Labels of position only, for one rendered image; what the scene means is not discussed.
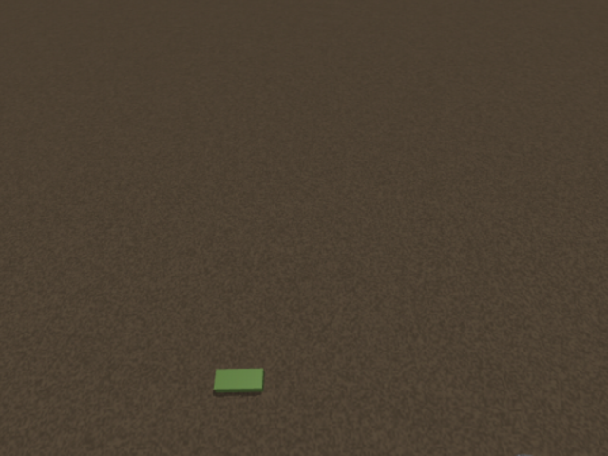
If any small box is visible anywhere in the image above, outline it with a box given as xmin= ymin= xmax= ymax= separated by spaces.
xmin=214 ymin=369 xmax=264 ymax=392

